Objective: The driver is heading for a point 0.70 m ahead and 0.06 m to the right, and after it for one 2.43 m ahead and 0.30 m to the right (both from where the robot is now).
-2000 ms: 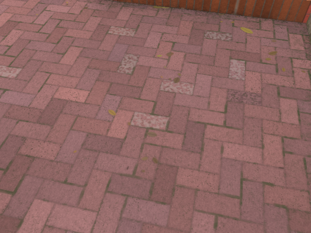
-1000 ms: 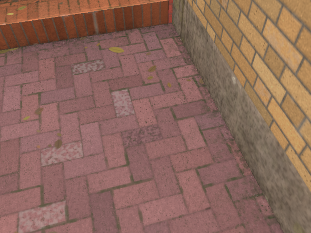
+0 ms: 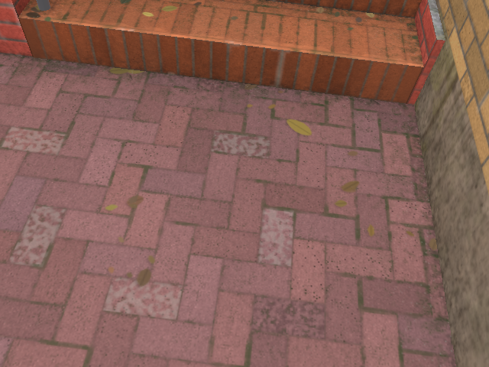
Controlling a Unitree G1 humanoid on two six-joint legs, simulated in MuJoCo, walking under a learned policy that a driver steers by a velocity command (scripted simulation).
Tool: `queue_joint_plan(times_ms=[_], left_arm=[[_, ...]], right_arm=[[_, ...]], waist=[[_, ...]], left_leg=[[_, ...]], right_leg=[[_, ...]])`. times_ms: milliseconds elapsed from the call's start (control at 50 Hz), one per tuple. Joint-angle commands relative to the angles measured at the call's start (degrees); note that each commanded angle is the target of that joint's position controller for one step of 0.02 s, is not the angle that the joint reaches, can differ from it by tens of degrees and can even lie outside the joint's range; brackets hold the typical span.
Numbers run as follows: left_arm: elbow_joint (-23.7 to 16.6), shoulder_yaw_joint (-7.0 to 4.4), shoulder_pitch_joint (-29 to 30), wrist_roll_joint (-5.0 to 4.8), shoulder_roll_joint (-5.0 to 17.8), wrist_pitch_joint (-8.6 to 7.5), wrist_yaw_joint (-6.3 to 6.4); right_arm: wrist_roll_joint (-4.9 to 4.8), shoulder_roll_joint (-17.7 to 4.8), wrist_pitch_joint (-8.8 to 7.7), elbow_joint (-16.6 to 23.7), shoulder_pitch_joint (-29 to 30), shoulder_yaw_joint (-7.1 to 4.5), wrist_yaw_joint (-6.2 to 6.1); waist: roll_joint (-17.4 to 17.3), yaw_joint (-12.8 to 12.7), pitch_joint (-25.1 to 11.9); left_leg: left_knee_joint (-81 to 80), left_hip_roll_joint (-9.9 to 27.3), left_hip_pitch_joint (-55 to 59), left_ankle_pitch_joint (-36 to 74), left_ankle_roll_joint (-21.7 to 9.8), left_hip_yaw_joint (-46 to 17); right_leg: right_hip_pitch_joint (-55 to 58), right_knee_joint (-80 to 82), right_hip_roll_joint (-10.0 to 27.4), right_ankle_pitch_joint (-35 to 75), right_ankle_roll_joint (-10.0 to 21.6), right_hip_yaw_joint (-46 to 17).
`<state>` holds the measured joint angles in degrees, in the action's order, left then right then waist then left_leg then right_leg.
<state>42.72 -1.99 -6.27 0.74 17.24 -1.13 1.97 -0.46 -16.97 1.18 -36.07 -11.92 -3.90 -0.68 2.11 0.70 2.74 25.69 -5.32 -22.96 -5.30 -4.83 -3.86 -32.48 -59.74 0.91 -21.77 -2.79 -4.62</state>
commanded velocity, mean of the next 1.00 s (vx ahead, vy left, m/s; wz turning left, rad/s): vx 0.06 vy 0.00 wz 0.10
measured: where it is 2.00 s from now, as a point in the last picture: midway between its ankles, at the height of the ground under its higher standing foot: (286, 311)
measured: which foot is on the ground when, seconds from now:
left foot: down 0.00-0.26, up 0.28-0.50, down 0.52-1.00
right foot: up 0.00-0.22, down 0.24-0.78, up 0.80-1.00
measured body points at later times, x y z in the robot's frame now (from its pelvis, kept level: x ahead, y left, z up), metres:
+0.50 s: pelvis +0.03 -0.02 +0.00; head +0.05 -0.03 +0.45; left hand +0.11 +0.25 -0.11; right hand +0.23 -0.25 -0.10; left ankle +0.00 +0.11 -0.72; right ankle +0.05 -0.15 -0.74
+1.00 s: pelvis +0.06 -0.01 +0.01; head +0.07 -0.01 +0.46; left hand +0.15 +0.28 -0.11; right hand +0.14 -0.27 -0.12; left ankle -0.01 +0.11 -0.74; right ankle +0.11 -0.15 -0.68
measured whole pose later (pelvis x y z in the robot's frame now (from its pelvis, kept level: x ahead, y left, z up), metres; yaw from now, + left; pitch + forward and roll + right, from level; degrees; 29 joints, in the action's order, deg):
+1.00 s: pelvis +0.06 -0.01 +0.01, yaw +2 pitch +1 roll +1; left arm 47.1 -3.8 -13.6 -1.1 16.7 -2.2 0.0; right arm -0.6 -13.9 -3.5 -45.9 -18.7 -4.1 -1.5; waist 0.9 0.7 0.3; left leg 17.1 -0.3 -2.7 -15.1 -0.7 3.5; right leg -31.0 -54.8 3.8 -17.8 0.3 -2.3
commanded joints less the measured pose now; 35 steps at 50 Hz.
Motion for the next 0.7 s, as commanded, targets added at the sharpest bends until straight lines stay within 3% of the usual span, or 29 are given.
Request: queue_joint_plan(times_ms=[20, 100, 120, 180, 220, 240, 260, 280, 300, 320, 360, 380, 420, 440, 480, 500, 520, 540, 560, 580, 600, 700], left_arm=[[-2.09, -1.55, -3.43, 0.2, 4.6, -0.36, 0.34], [-1.81, -1.73, -3.28, -0.25, 4.1, -0.32, -0.03], [-1.49, -1.93, -3.99, -0.49, 4.23, -0.35, 0.24], [-1.33, -2.22, -5.13, -0.78, 4.39, -0.64, -0.24], [-0.45, -2.14, -8.23, -0.69, 2.73, -1.01, -1.2], [-0.14, -2.35, -8.95, 0.17, 3.92, -1.04, -1.56], [-1.16, -2.81, -7.09, 1.49, 7.59, -0.93, -1.51], [-1.48, -3.33, -4.0, 2.64, 8.34, -0.57, -1.17], [-3.12, -3.11, -1.31, 2.73, 6.92, -0.75, -0.82], [-3.42, -3.09, -0.48, 1.87, 6.3, -0.59, -0.27], [-3.3, -2.43, -0.08, -0.06, 4.26, -0.14, 0.3], [-2.91, -2.04, -0.61, -0.27, 3.27, 0.2, 0.4], [-2.24, -2.03, -2.05, -0.29, 2.83, 0.81, 0.27], [-1.76, -2.32, -3.97, -0.18, 3.69, 0.95, 0.22], [-1.64, -2.69, -4.73, -0.67, 5.06, 0.91, 0.09], [-1.35, -2.63, -5.74, -0.97, 4.82, 0.66, -0.02], [-1.09, -2.32, -6.97, -1.06, 4.0, -0.02, -0.39], [-1.27, -2.09, -7.37, -0.32, 3.15, -0.83, -0.76], [-1.33, -1.89, -9.74, 0.53, 2.54, -1.66, -1.18], [-0.89, -1.68, -7.12, 0.47, 2.93, -2.15, -1.48], [-0.84, -1.72, -5.39, 0.2, 2.84, -2.06, -1.62], [0.09, -1.45, -5.21, 0.32, 1.27, -0.49, -0.81]], right_arm=[[-0.21, -9.56, -0.13, 4.45, 0.88, -2.99, -1.93], [0.07, -8.31, 0.52, 4.9, 1.32, -2.79, -2.2], [-0.4, -7.63, 0.21, 5.26, 1.84, -2.43, -1.72], [-0.32, -6.47, 0.07, 5.82, 1.95, -1.93, -1.07], [-1.25, -5.38, 0.41, 5.8, 2.81, -1.27, -1.02], [-1.61, -4.16, 0.42, 5.57, 1.55, -0.94, -1.09], [-0.67, -1.6, 0.27, 5.74, -1.52, -0.19, -0.96], [-0.59, -5.47, -0.16, 8.0, 1.26, -1.46, -1.15], [-0.19, -9.5, -0.41, 6.74, 1.02, -2.47, -1.5], [-0.73, -9.0, -0.28, 5.79, 0.64, -2.7, -1.62], [-0.73, -4.67, 0.59, 3.98, -0.02, -1.45, -1.86], [-0.78, -1.95, 0.76, 3.65, 0.37, -0.47, -1.66], [-0.77, 1.62, 0.51, 3.97, 3.6, 1.04, -1.33], [-0.85, 1.62, 0.4, 4.31, 5.21, 1.1, -1.42], [-1.19, -0.2, 0.34, 3.17, 3.5, 0.41, -1.71], [-1.03, -0.94, 0.39, 2.61, 3.09, 0.17, -1.83], [-0.23, -1.81, 0.29, 2.55, 2.7, 0.19, -1.87], [0.18, -4.3, 0.17, 3.31, 2.78, -0.15, -2.1], [0.25, -6.79, 0.04, 1.78, 2.14, -0.86, -1.79], [0.36, -3.31, -0.06, 1.99, 2.82, -0.37, -0.87], [0.73, -1.43, -0.27, 1.76, 3.21, 0.23, -0.36], [0.57, -0.97, -1.32, 0.53, 3.51, 0.69, -0.05]], waist=[[-8.13, -1.66, -9.83], [-9.86, -1.1, -9.76], [-10.68, -0.88, -9.7], [-11.43, -0.29, -10.38], [-9.58, -3.08, -10.47], [-6.56, -2.87, -9.77], [6.05, 0.58, -9.33], [15.69, 0.88, -5.76], [9.74, 0.24, -4.98], [7.15, 0.44, -4.81], [4.73, 0.26, -3.51], [4.41, 0.23, -3.38], [7.05, -1.49, -3.89], [8.27, -2.68, -4.22], [7.46, -1.79, -4.97], [6.74, -1.56, -4.64], [6.27, -1.79, -5.0], [3.11, -2.5, -6.55], [-6.08, -5.09, -9.6], [-5.56, -2.78, -10.22], [-4.84, -2.33, -8.66], [-6.82, -2.81, -3.07]], left_leg=[[-8.75, 12.96, 8.17, 0.55, -9.25, -15.64], [-8.35, 12.59, 7.24, -3.51, -8.62, -17.86], [-7.56, 12.51, 7.46, -1.46, -8.07, -18.06], [-5.07, 13.45, 10.41, 4.56, -7.85, -20.76], [-1.85, 11.6, 9.93, 7.15, -5.32, -20.34], [0.94, 9.01, 7.51, 2.97, -2.36, -18.01], [10.53, 2.07, 2.51, -14.16, 1.8, -11.2], [18.87, -2.35, -1.2, -27.93, 4.43, -5.38], [29.61, -0.09, -0.75, -28.24, 5.81, -5.64], [35.03, 0.14, -3.25, -25.98, 6.79, -5.29], [35.22, 1.99, -6.34, -21.76, 8.86, -5.3], [30.48, 3.02, -4.99, -20.37, 9.59, -3.79], [17.84, 4.62, 0.59, -18.34, 10.2, 0.73], [13.64, 4.47, 2.83, -19.08, 10.06, 2.19], [3.52, 3.87, 8.1, -12.19, 9.15, 4.67], [-1.74, 3.65, 10.59, -7.53, 8.21, 4.85], [-4.03, 4.96, 13.09, -2.68, 7.11, 2.77], [-2.51, 8.56, 16.27, 8.74, 5.55, -1.43], [2.86, 9.33, 17.16, 11.96, 2.98, -2.32], [2.27, 8.91, 14.73, 9.16, 2.12, -2.48], [1.45, 8.77, 13.43, 6.62, 2.22, -2.81], [-0.83, 8.55, 8.39, 0.09, 2.31, -3.92]], right_leg=[[1.67, 5.32, -0.72, 2.51, -1.48, -0.47], [5.61, 11.57, -1.23, 2.59, -1.71, -0.19], [7.33, 13.81, -1.04, 1.58, -1.2, 0.17], [11.21, 20.81, -0.82, 1.49, -0.17, 0.63], [19.26, 33.65, -0.9, 10.22, 1.61, 1.97], [23.28, 37.91, 1.67, 15.55, 3.1, 0.1], [26.3, 40.4, 12.2, 25.78, 7.09, -10.91], [17.83, 43.66, 19.7, 29.46, 16.55, -20.65], [15.88, 44.4, 20.93, 28.67, 18.77, -20.43], [17.73, 43.39, 18.6, 27.58, 17.51, -17.21], [21.6, 41.46, 14.1, 27.09, 14.38, -11.35], [22.3, 40.95, 11.59, 27.65, 13.3, -8.25], [23.2, 39.98, 7.95, 27.27, 11.8, -4.47], [23.74, 39.51, 8.38, 27.9, 12.31, -4.98], [23.6, 38.0, 8.86, 27.8, 12.44, -5.87], [23.09, 37.69, 8.56, 27.92, 11.47, -6.09], [22.92, 37.05, 8.0, 28.09, 9.76, -5.75], [21.63, 35.24, 6.4, 27.17, 7.26, -4.46], [21.73, 35.29, 2.34, 21.9, 4.67, -0.08], [24.69, 34.0, 1.54, 18.59, 2.66, 1.67], [24.13, 33.51, 1.11, 16.78, 1.87, 2.21], [22.6, 32.86, 0.94, 14.03, 1.15, 2.62]])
